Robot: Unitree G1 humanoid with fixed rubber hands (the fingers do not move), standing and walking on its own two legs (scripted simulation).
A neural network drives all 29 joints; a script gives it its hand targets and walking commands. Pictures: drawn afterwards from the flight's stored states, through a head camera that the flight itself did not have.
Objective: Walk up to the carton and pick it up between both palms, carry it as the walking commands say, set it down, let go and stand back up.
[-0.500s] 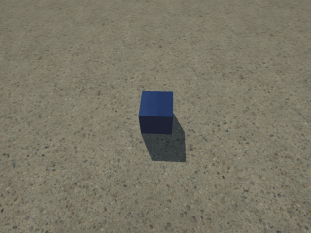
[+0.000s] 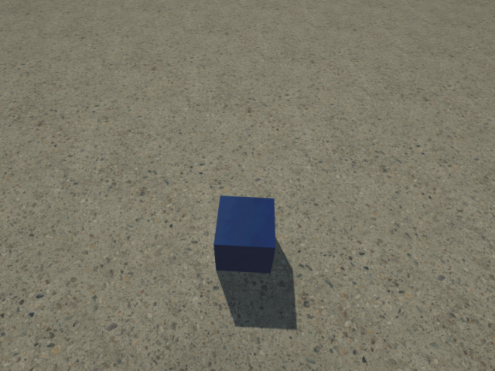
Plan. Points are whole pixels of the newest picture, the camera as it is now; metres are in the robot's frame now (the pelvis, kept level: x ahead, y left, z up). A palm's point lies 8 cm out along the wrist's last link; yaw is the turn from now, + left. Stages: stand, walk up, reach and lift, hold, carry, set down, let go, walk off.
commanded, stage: walk up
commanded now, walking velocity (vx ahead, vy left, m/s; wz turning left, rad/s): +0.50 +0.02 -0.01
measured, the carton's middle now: (245, 234) +0.82 -0.01 -0.66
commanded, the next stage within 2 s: none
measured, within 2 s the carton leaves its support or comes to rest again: neither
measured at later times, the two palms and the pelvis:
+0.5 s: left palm out of the picture +0.15 +0.22 -0.08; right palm (381, 326) +0.27 -0.27 -0.15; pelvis +0.21 -0.05 +0.01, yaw +0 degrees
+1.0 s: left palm (133, 257) +0.39 +0.25 -0.13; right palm (353, 261) +0.41 -0.25 -0.14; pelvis +0.34 -0.01 -0.01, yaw +0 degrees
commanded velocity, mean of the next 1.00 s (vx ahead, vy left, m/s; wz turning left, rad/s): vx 0.28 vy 0.11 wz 0.00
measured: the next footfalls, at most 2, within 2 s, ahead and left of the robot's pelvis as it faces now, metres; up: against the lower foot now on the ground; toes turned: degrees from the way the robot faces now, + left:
right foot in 0.14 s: +0.17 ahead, -0.14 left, +0.00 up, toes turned -7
left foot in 0.68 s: +0.36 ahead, +0.13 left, +0.00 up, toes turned +1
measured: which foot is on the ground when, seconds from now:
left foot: down 0.00-0.14, up 0.16-0.66, down 0.68-1.00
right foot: up 0.00-0.12, down 0.14-0.70, up 0.72-0.98, down 1.00-1.00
